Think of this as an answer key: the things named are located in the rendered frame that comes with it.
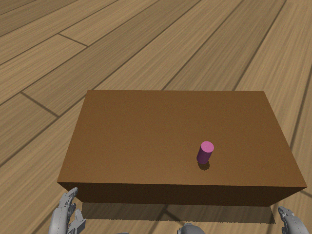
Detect right robot hand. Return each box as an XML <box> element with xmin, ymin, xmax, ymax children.
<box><xmin>278</xmin><ymin>206</ymin><xmax>310</xmax><ymax>234</ymax></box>

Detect left robot hand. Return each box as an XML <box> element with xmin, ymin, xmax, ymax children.
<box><xmin>48</xmin><ymin>187</ymin><xmax>86</xmax><ymax>234</ymax></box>

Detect can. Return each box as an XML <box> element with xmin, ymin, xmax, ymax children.
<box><xmin>196</xmin><ymin>141</ymin><xmax>214</xmax><ymax>164</ymax></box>

